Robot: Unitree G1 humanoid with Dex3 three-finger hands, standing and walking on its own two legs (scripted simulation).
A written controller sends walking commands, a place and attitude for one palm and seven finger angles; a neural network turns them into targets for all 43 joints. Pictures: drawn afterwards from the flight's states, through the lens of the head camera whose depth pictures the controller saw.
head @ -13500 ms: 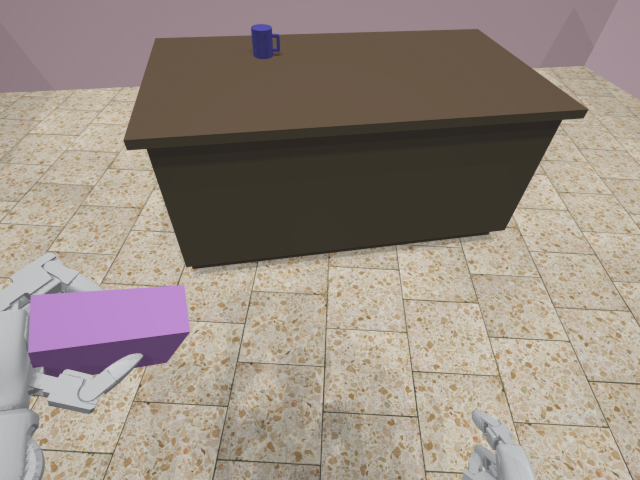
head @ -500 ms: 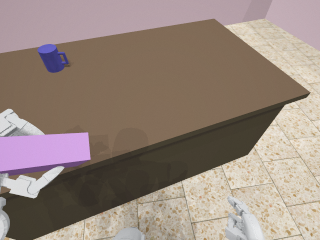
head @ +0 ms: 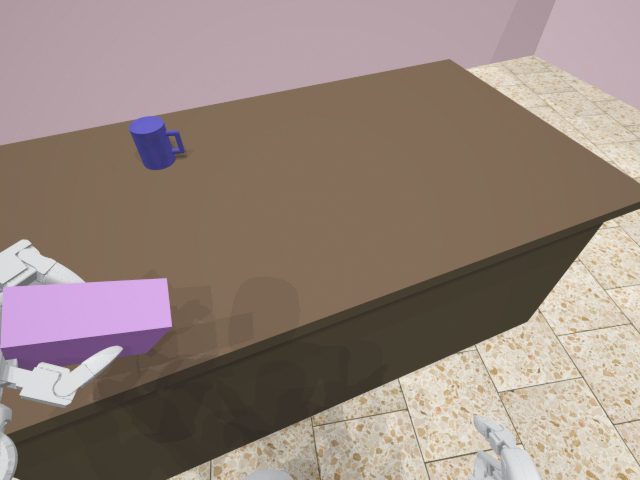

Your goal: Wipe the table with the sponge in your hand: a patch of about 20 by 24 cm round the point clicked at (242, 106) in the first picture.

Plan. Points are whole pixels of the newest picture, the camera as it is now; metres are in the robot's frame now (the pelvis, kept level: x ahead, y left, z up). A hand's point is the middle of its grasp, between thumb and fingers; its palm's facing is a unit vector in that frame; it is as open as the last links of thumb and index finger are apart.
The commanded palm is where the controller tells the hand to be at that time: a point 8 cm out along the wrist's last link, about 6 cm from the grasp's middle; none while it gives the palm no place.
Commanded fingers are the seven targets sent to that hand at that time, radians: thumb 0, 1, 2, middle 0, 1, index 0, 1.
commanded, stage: shuffle to correct the standing spot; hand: left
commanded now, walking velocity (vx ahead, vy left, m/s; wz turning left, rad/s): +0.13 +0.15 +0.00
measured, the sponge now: (112, 323) +0.22 +0.22 +0.15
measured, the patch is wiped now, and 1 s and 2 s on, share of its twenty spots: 0.00 0.00 0.00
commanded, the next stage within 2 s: come to a stop and stand still in 1.08 s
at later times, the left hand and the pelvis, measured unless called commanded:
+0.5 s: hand out of the picture +0.20 +0.34 +0.17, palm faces +0.44 -0.81 -0.38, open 9.2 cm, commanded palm +0.16 +0.38 +0.19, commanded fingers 0.00 0.10 1.30 -1.20 -1.60 -1.20 -1.60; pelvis +0.00 +0.09 +0.00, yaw +1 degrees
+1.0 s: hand out of the picture +0.23 +0.36 +0.17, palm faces +0.43 -0.82 -0.37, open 9.2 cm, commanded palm +0.18 +0.38 +0.19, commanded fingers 0.00 0.10 1.30 -1.20 -1.60 -1.20 -1.60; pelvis +0.02 +0.10 +0.00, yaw -1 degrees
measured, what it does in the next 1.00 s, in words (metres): steps to the left: left foot, then right foot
